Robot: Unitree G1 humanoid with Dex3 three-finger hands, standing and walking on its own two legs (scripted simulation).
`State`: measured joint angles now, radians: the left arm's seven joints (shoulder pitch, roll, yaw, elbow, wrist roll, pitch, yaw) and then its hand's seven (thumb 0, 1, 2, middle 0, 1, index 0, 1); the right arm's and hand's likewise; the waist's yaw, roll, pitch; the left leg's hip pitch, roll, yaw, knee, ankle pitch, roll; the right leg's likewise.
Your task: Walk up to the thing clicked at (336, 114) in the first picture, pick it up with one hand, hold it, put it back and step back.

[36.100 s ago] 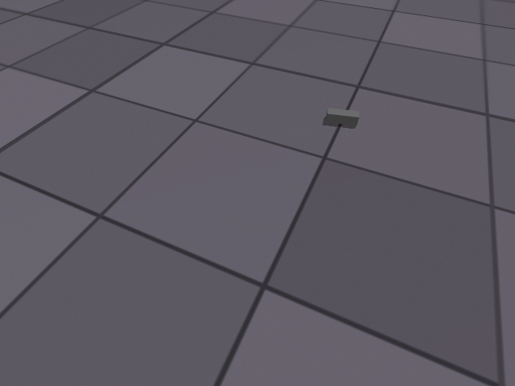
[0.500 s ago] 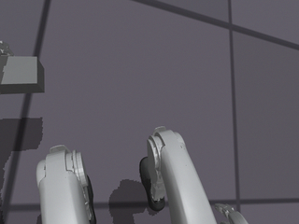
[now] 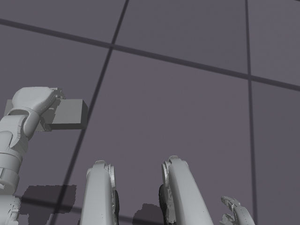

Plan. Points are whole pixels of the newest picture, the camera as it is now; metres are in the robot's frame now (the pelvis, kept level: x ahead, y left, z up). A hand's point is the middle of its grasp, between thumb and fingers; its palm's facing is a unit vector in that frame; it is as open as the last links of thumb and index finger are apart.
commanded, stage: lift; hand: left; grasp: from above
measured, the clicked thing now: (48, 115) +0.44 +0.27 -0.12
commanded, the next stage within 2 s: hold in 0.80 s
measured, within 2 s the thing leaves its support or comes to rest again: neither
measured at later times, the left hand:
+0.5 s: hand (13, 115) +0.36 +0.24 +0.09, palm faces -0.45 -0.04 -0.89, open 10.3 cm
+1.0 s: hand out of the picture +0.38 +0.24 +0.16, palm faces -0.46 -0.05 -0.89, open 10.3 cm
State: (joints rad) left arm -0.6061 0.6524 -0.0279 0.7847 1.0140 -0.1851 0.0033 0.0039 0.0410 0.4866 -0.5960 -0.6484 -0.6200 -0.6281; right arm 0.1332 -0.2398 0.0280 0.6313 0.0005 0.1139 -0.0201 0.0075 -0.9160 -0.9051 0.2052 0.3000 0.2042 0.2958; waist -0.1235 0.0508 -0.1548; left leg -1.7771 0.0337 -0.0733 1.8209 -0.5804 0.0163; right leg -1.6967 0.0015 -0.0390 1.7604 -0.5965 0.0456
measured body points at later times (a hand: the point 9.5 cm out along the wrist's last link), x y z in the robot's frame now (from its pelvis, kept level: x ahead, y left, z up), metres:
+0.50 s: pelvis +0.03 +0.00 +0.17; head +0.10 +0.01 +0.61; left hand +0.38 +0.24 +0.14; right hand +0.13 -0.27 +0.05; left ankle +0.10 +0.11 -0.48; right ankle +0.10 -0.14 -0.48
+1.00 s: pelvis +0.07 +0.00 +0.23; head +0.12 +0.01 +0.68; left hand +0.40 +0.24 +0.21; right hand +0.18 -0.26 +0.11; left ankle +0.09 +0.11 -0.48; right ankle +0.10 -0.14 -0.48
